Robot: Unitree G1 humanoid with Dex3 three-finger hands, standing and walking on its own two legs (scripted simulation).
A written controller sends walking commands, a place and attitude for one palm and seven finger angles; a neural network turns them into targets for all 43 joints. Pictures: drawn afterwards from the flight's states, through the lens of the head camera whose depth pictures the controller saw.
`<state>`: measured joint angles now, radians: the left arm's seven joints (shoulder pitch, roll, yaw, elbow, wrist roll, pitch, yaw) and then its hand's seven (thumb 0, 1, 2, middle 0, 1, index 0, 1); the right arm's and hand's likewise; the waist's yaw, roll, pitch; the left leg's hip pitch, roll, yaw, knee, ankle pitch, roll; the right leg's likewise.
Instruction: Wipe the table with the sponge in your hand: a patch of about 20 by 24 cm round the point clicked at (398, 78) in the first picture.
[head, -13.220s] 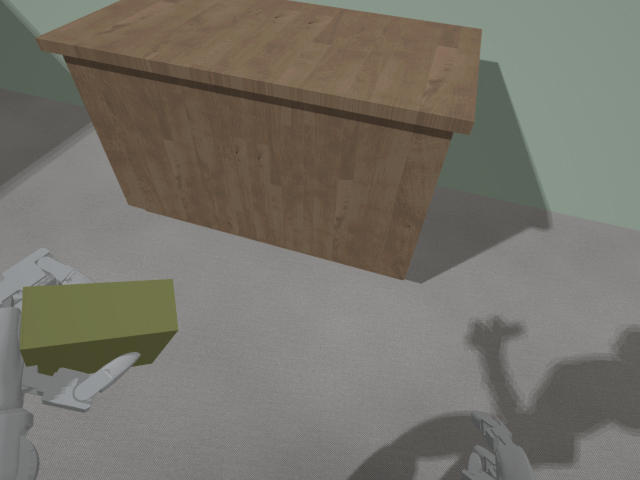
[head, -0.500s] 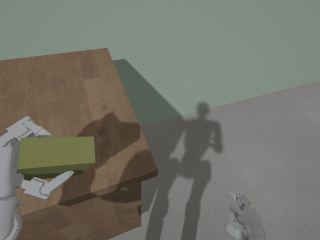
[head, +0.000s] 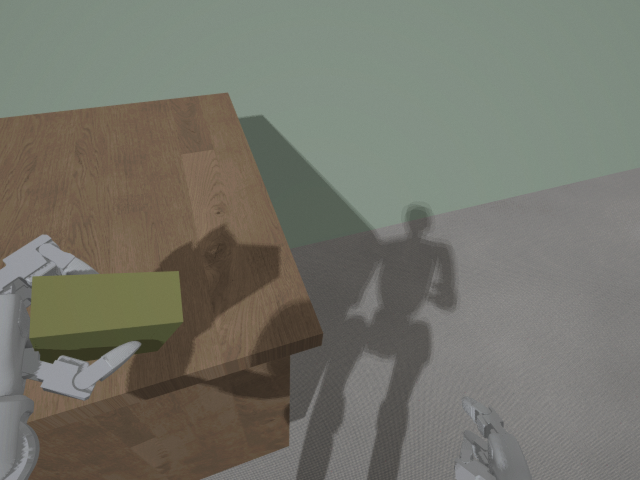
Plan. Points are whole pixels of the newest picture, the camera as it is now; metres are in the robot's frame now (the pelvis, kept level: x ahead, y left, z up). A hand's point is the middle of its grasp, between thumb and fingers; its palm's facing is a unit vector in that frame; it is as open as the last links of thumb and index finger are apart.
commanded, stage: look again from close up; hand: left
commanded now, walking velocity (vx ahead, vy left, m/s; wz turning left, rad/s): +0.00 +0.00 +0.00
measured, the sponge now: (126, 319) +0.23 +0.22 +0.13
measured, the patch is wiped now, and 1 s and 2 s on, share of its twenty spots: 0.00 0.00 0.00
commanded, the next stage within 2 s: turn the palm down, sponge in hand in 0.08 s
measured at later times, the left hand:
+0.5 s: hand (121, 319) +0.22 +0.21 +0.15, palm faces +0.32 -0.74 -0.59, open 9.3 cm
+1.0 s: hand (123, 282) +0.23 +0.21 +0.19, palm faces +0.35 -0.47 -0.81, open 9.3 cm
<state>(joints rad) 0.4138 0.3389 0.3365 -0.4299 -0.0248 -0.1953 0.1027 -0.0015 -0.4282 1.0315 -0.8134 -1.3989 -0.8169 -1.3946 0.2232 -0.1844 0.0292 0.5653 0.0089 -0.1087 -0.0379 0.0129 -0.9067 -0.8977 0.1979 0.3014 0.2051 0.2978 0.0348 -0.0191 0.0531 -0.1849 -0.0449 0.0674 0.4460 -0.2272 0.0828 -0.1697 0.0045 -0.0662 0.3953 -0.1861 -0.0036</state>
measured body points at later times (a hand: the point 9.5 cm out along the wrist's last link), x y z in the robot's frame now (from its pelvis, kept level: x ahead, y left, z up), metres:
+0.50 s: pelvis +0.00 -0.03 +0.00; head -0.01 -0.06 +0.44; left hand +0.19 +0.25 +0.19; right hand +0.20 -0.24 -0.10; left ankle +0.01 +0.06 -0.74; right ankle +0.02 -0.12 -0.74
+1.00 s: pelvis +0.03 -0.07 -0.01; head +0.03 -0.10 +0.44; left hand +0.21 +0.23 +0.23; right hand +0.24 -0.29 -0.10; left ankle +0.01 +0.06 -0.74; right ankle +0.02 -0.12 -0.74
